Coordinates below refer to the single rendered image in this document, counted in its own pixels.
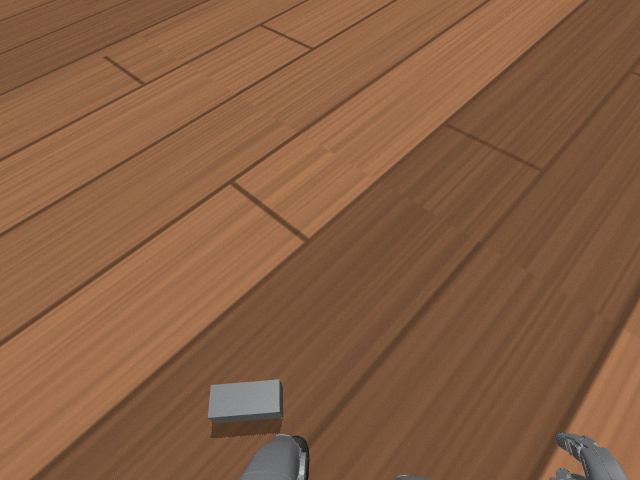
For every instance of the carton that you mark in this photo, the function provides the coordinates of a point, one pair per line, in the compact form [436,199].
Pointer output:
[246,401]

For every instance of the left robot foot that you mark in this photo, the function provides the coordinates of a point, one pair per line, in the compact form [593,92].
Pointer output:
[303,444]

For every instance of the right robot hand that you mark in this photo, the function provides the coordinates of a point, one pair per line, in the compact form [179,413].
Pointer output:
[598,463]

